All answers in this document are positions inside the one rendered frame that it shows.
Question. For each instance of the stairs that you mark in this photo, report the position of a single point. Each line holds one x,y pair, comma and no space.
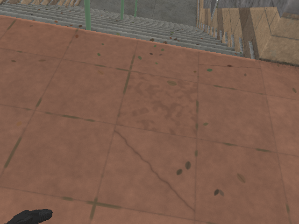
110,23

